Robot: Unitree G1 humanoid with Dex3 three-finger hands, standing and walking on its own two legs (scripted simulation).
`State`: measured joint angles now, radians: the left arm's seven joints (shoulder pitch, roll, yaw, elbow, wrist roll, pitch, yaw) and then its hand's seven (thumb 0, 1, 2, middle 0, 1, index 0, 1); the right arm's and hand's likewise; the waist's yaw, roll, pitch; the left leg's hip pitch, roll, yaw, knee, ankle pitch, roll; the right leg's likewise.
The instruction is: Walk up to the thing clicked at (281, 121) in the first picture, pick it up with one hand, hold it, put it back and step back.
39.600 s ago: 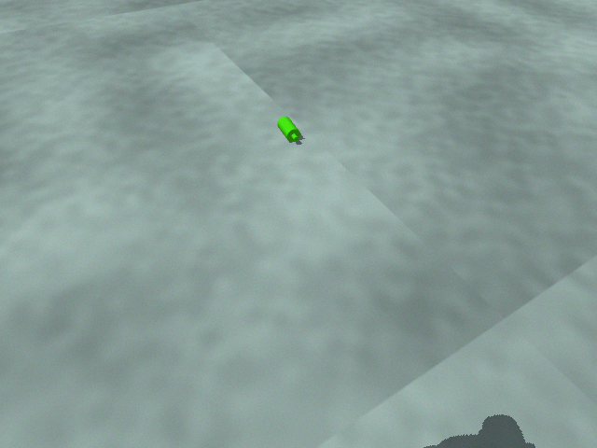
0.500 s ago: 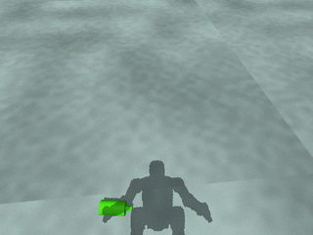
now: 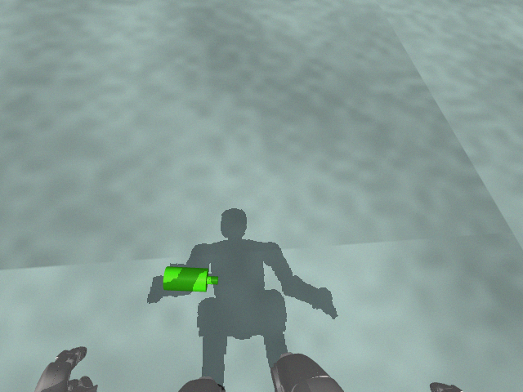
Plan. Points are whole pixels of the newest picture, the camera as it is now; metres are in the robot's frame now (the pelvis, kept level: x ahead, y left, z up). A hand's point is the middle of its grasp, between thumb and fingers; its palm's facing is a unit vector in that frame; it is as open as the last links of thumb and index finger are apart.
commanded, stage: step back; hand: left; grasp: from above
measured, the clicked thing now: (192, 279) +0.51 +0.18 -0.72
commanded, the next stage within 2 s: none
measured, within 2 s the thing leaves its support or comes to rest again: neither
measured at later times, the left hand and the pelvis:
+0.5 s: hand out of the picture -0.03 +0.25 -0.13, palm faces -0.05 -0.91 -0.41, open 7.4 cm; pelvis -0.13 -0.02 +0.00, yaw -4 degrees
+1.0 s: hand out of the picture -0.19 +0.26 -0.16, palm faces -0.05 -0.92 -0.38, open 7.4 cm; pelvis -0.30 -0.01 -0.01, yaw -4 degrees
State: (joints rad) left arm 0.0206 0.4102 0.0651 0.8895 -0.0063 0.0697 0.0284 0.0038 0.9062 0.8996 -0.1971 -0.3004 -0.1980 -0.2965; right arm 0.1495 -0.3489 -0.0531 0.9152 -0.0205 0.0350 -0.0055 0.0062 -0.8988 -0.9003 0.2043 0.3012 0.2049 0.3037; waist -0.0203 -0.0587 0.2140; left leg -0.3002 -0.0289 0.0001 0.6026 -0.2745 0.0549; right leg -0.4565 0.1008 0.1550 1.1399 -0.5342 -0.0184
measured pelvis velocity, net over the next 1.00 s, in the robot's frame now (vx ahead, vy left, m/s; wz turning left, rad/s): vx -0.30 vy -0.01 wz -0.07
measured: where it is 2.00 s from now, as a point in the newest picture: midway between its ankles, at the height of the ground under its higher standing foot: outside the picture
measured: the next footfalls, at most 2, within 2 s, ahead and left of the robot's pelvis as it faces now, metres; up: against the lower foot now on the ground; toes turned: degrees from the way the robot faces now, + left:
right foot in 0.30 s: -0.07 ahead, -0.13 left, +0.00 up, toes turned -4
left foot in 0.66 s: -0.16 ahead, +0.11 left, +0.00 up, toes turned -2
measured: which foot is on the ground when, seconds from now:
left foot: down 0.00-0.34, up 0.36-0.64, down 0.66-1.00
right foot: up 0.00-0.28, down 0.30-0.68, up 0.70-1.00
